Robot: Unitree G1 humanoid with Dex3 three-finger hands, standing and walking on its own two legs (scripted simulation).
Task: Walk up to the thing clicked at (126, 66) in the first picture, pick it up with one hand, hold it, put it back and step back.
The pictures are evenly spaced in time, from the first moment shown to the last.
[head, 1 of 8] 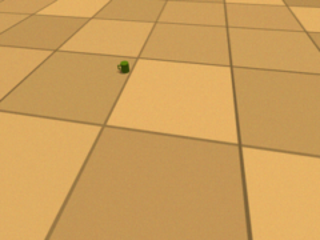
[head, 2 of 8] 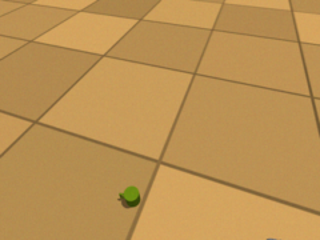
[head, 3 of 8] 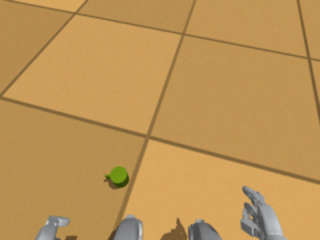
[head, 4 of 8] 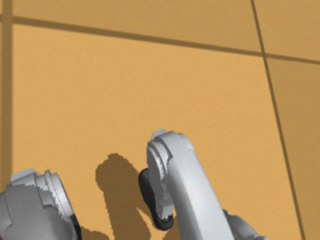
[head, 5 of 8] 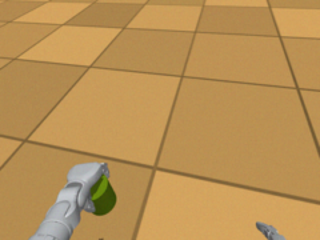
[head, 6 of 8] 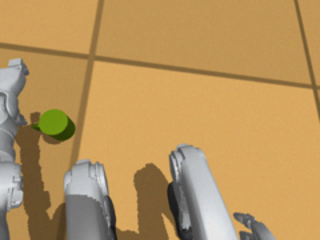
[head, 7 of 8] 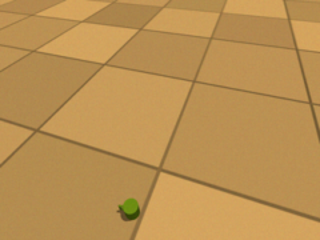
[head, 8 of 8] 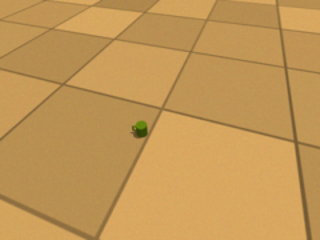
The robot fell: no
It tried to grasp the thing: yes
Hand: left
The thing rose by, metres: 0.61
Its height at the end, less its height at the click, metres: +0.00
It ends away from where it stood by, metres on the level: 0.03
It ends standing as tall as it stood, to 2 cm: yes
